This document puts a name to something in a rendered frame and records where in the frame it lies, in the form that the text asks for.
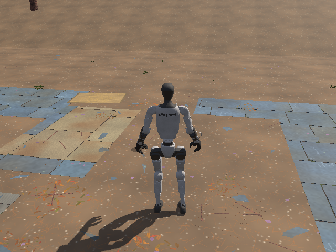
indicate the robot right forearm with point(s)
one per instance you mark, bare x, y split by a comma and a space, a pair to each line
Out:
194, 136

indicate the robot left forearm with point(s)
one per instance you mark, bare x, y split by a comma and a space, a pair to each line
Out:
141, 138

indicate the robot left upper arm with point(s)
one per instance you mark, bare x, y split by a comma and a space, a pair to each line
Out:
148, 119

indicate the left robot thigh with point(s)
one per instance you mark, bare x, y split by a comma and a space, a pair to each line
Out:
157, 162

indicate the robot right foot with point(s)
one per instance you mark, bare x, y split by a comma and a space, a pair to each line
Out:
183, 208

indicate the robot right upper arm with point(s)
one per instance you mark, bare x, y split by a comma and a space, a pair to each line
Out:
187, 119

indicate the right robot hand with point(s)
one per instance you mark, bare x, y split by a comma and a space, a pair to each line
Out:
198, 146

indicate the left robot hand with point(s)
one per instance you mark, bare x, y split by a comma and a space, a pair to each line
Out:
140, 146

